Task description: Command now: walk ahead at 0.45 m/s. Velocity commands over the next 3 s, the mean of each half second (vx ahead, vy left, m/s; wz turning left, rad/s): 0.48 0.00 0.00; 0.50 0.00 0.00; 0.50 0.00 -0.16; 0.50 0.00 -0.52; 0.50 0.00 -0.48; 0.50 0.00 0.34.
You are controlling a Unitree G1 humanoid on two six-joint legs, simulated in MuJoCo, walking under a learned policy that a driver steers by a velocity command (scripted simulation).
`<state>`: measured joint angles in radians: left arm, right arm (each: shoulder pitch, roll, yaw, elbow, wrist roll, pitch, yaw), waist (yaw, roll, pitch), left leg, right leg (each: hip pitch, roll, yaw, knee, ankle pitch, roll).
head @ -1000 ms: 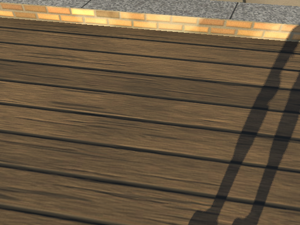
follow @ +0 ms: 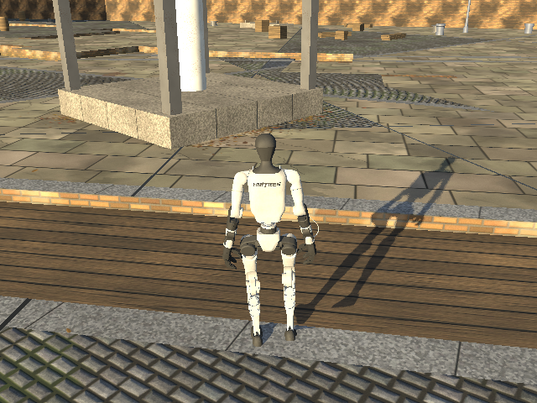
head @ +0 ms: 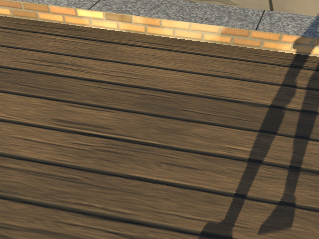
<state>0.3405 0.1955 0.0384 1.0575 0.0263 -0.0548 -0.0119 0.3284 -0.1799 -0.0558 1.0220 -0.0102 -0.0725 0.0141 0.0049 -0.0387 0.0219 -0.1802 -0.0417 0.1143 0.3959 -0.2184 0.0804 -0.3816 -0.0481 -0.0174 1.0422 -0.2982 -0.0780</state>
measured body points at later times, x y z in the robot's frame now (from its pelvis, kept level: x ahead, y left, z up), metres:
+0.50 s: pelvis +0.32 -0.05 -0.12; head +0.36 -0.06 +0.32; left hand +0.54 +0.17 -0.23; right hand +0.19 -0.28 -0.26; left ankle +0.01 +0.07 -0.71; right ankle +0.47 -0.14 -0.86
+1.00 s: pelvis +0.61 -0.03 -0.18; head +0.64 -0.01 +0.27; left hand +0.58 +0.21 -0.34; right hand +0.77 -0.27 -0.29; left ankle +0.69 +0.04 -0.90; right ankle +0.47 -0.14 -0.85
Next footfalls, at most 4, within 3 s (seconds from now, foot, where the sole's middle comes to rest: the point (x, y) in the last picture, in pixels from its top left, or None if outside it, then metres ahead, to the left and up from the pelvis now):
0.50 right None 0.49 -0.14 -0.94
0.94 left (150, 205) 0.73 0.05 -0.94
1.50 right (184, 156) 1.03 -0.14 -0.94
2.06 left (172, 108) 1.40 -0.08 -0.94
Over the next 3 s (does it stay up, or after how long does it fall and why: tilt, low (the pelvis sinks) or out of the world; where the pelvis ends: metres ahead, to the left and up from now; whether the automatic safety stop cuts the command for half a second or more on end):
stays up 1.58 -0.36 -0.16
